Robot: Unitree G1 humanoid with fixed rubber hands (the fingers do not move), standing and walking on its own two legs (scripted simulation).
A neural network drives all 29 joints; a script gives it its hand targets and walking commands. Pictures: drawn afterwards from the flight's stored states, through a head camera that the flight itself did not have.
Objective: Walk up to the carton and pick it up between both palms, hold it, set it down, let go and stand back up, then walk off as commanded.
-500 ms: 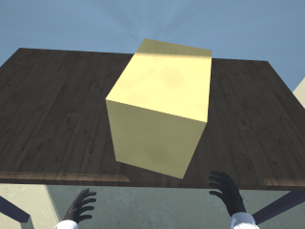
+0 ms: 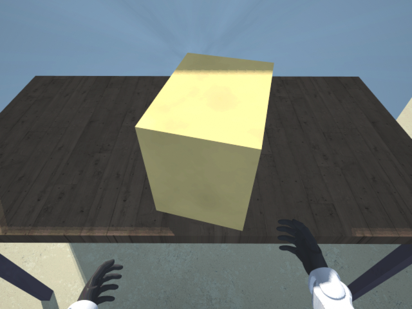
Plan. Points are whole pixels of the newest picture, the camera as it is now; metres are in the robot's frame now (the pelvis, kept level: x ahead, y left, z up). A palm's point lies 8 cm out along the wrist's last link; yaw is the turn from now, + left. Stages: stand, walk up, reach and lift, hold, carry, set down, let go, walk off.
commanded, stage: stand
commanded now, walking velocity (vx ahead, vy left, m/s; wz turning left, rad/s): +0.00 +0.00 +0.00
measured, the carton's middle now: (213, 138) +0.48 +0.01 +0.06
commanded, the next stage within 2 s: walk off in 0.76 s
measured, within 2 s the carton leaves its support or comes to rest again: neither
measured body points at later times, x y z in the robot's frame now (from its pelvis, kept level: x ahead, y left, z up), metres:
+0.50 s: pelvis -0.05 -0.04 -0.03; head -0.07 -0.07 +0.42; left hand +0.01 +0.29 -0.08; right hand +0.21 -0.22 -0.05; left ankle -0.08 +0.10 -0.75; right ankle +0.01 -0.15 -0.74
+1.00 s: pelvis -0.03 -0.03 -0.03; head +0.01 -0.07 +0.42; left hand +0.06 +0.29 -0.08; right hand +0.13 -0.30 -0.14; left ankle -0.08 +0.11 -0.74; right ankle +0.01 -0.15 -0.74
